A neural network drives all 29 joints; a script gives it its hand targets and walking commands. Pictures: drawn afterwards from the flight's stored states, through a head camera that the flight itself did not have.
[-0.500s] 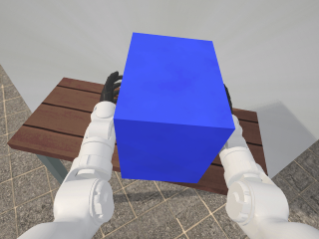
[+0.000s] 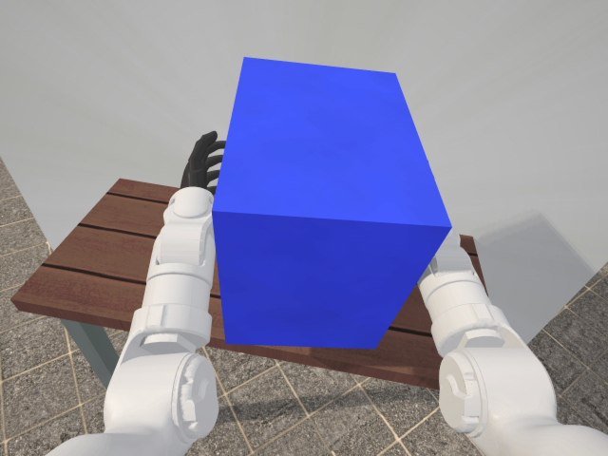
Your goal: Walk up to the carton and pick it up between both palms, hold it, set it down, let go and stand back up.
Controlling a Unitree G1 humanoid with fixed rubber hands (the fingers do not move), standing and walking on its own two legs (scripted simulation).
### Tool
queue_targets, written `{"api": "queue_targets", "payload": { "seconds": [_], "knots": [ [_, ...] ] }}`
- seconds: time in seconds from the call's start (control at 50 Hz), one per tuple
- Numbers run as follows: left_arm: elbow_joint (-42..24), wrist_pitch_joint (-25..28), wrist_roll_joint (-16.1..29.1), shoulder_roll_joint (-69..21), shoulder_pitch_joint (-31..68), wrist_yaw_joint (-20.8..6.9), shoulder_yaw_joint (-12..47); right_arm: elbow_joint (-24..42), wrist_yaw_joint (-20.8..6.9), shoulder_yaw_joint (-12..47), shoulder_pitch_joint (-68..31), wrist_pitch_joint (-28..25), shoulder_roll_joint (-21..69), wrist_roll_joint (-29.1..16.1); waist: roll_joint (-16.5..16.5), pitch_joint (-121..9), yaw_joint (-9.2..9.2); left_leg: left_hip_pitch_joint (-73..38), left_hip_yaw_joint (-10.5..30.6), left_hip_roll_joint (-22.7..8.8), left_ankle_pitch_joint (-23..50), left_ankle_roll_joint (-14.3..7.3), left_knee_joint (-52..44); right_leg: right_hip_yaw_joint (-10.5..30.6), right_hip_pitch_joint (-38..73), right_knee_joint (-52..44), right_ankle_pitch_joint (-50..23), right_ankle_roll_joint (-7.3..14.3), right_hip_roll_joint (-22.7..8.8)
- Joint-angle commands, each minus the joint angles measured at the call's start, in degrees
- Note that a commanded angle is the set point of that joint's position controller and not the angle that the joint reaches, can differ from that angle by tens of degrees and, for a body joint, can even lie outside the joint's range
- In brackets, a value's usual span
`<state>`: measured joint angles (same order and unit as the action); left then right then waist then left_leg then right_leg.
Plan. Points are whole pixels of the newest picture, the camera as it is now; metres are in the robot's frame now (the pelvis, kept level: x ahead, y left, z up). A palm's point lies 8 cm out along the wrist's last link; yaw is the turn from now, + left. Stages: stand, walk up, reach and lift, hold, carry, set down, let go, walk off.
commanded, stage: reach and lift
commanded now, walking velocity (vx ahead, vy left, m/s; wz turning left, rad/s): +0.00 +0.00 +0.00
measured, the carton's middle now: (311, 207) +0.39 -0.04 +0.15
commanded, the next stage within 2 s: hold in 1.62 s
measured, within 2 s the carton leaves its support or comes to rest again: neither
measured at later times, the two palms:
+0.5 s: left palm (191, 187) +0.37 +0.11 +0.20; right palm (429, 197) +0.36 -0.19 +0.19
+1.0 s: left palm (179, 178) +0.37 +0.12 +0.22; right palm (428, 183) +0.35 -0.18 +0.21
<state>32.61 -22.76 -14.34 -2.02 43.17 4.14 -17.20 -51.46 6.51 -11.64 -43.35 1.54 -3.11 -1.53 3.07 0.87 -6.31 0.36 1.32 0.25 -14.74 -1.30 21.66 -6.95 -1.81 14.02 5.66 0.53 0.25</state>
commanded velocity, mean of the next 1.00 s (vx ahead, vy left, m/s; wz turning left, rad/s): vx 0.00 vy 0.00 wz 0.00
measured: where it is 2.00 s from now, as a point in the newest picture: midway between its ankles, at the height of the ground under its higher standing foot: outside the picture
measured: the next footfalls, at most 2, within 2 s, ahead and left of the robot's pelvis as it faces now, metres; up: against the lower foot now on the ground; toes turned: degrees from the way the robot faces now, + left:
none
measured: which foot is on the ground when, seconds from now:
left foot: down 0.00-1.00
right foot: down 0.00-1.00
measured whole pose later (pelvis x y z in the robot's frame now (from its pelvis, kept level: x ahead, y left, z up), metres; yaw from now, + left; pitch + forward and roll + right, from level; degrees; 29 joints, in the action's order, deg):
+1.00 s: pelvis -0.02 +0.00 +0.00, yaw -1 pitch -7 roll -1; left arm 21.8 -38.9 -11.4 0.1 45.0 4.0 -17.9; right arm -43.6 8.9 -7.6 -49.8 18.6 -4.5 -8.7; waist 1.0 -0.7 -5.9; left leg 2.5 0.8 0.8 -13.6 -1.6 23.0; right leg -5.1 -4.7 16.4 4.8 0.6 0.1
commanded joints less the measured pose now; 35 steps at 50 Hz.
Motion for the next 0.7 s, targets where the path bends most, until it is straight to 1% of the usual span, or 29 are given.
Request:
{"api": "queue_targets", "payload": {
  "seconds": [0.0, 0.06, 0.12, 0.16, 0.24, 0.28, 0.34, 0.38, 0.44, 0.58, 0.68],
  "knots": [
    [-11.8, -1.2, 4.6, -36.7, 38.5, -7.5, 24.6, 22.5, -5.5, 18.1, -48.9, -2.4, 29.7, -4.3, -5.9, -26.2, 0.24, -0.8, 0.2, 0.5, 29.6, 6.2, -1.0, 0.5, 12.0, 2.5, -16.2, -1.3, 2.5],
    [-16.2, -1.5, 6.6, -38.3, 40.4, -6.5, 28.1, 27.9, -5.4, 21.2, -51.8, -1.8, 31.3, -6.1, -5.9, -31.5, 0.1, -2.6, 0.4, 0.5, 31.7, 6.1, 0.3, 1.0, 12.1, 3.2, -17.9, -1.1, 2.8],
    [-17.8, -2.1, 7.9, -38.1, 41.2, -5.7, 29.9, 29.4, -5.4, 22.5, -51.9, -0.5, 31.8, -6.5, -5.2, -33.1, -0.09, -3.3, 0.7, 0.3, 29.6, 5.5, 0.4, 1.4, 11.2, 3.3, -16.6, -1.1, 2.8],
    [-16.9, -3.2, 7.9, -36.7, 41.3, -5.7, 29.1, 28.1, -5.2, 21.9, -51.1, 0.9, 31.6, -5.9, -4.1, -31.2, -0.15, -1.8, 0.6, 0.4, 24.9, 4.7, -0.7, 1.6, 10.9, 2.9, -13.9, -1.3, 2.6],
    [-13.2, -6.0, 7.0, -34.1, 41.3, -6.8, 25.4, 23.6, -5.0, 19.1, -50.2, 3.7, 32.1, -4.2, -2.0, -24.9, 0.28, 4.6, -0.1, 0.6, 12.3, 2.7, -4.6, 2.3, 10.6, 2.2, -6.6, -1.7, 1.7],
    [-12.1, -7.0, 6.7, -33.5, 41.5, -7.4, 24.0, 22.8, -5.0, 18.2, -50.7, 4.7, 32.7, -4.1, -2.0, -23.8, 0.66, 6.4, -0.4, 0.7, 9.6, 2.2, -5.6, 2.6, 11.3, 2.0, -5.4, -1.9, 1.4],
    [-12.0, -8.0, 6.8, -33.6, 42.3, -7.9, 23.3, 23.8, -4.7, 18.5, -53.0, 5.6, 33.7, -5.2, -2.9, -25.2, 0.98, 6.8, -0.6, 1.1, 10.5, 2.2, -5.0, 2.9, 13.1, 2.3, -7.1, -1.9, 1.4],
    [-12.9, -8.4, 7.3, -33.8, 43.2, -7.8, 23.9, 25.0, -4.3, 19.6, -54.6, 6.3, 34.4, -6.4, -3.6, -26.9, 0.84, 6.4, -0.5, 1.5, 11.9, 2.3, -4.3, 3.1, 13.6, 2.8, -8.6, -2.1, 1.6],
    [-14.3, -8.9, 7.5, -33.3, 44.0, -7.7, 24.1, 26.1, -3.7, 21.4, -55.2, 7.3, 35.6, -7.9, -3.5, -28.0, 0.68, 6.1, -0.5, 1.9, 13.9, 2.2, -3.5, 3.3, 15.1, 3.2, -11.2, -2.3, 1.7],
    [-16.8, -10.7, 7.5, -30.9, 45.7, -8.3, 23.9, 24.9, -2.6, 23.0, -52.9, 11.0, 37.5, -9.7, -3.0, -25.7, 0.19, 9.0, -0.5, 2.5, 9.9, 1.4, -4.9, 3.7, 16.0, 3.7, -10.7, -3.3, 1.2],
    [-19.0, -11.9, 8.4, -31.6, 46.2, -8.5, 25.4, 27.4, -1.8, 24.8, -53.6, 13.0, 38.7, -12.2, -3.8, -26.4, 0.11, 8.6, -0.1, 2.5, 11.9, 1.8, -4.2, 3.8, 16.2, 3.9, -11.7, -3.2, 1.6]
  ]
}}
